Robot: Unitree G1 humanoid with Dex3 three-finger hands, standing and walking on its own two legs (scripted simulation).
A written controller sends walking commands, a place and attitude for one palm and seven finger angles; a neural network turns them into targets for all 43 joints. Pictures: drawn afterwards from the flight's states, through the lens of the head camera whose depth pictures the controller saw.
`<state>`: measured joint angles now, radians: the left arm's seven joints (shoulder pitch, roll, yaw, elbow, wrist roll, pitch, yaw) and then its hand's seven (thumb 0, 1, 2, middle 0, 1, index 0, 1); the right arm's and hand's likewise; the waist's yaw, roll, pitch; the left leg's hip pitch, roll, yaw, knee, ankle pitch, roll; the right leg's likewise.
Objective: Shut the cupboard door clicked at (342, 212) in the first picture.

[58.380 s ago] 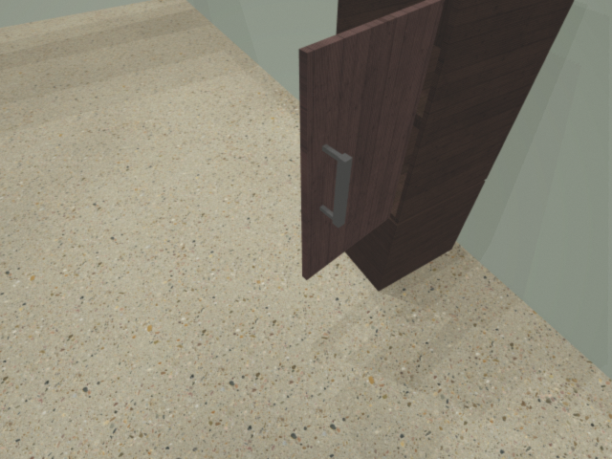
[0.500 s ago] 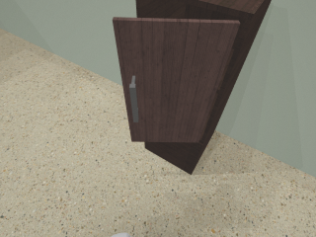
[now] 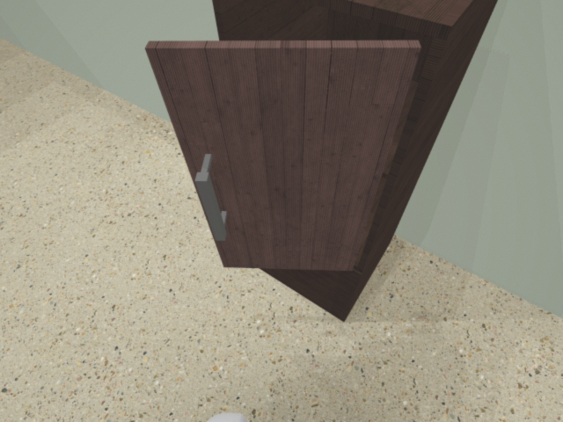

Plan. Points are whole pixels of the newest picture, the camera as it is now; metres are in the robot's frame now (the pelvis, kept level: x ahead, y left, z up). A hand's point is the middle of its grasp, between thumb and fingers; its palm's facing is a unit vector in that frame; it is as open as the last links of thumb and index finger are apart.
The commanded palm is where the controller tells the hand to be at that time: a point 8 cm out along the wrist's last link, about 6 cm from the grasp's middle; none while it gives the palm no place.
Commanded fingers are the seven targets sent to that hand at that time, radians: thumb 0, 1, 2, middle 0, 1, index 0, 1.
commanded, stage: come to a stop and stand still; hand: left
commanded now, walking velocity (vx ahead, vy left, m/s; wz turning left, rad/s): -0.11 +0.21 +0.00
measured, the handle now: (214, 200) +0.47 +0.16 -0.01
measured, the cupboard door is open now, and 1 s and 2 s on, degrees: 32 32 32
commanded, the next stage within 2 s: look again from close up in 0.72 s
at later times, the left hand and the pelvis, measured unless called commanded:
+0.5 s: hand out of the picture +0.01 +0.25 -0.16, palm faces +0.03 -0.96 -0.29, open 7.4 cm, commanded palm none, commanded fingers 0.00 0.90 0.90 -0.20 -0.30 -0.20 -0.30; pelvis -0.03 +0.05 +0.00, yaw -1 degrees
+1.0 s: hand out of the picture +0.00 +0.22 -0.16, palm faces -0.05 -0.97 -0.22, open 7.4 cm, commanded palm none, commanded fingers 0.00 0.90 0.90 -0.20 -0.30 -0.20 -0.30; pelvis -0.02 +0.04 +0.01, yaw -2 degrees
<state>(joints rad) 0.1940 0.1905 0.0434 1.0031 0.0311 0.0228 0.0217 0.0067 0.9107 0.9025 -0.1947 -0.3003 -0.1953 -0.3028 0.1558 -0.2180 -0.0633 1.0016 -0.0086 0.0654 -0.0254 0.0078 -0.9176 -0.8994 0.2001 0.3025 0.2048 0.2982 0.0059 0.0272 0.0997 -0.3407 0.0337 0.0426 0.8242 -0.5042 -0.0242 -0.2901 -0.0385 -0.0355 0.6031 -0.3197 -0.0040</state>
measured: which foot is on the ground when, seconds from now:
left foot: up 0.00-0.28, down 0.30-1.00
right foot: down 0.00-1.00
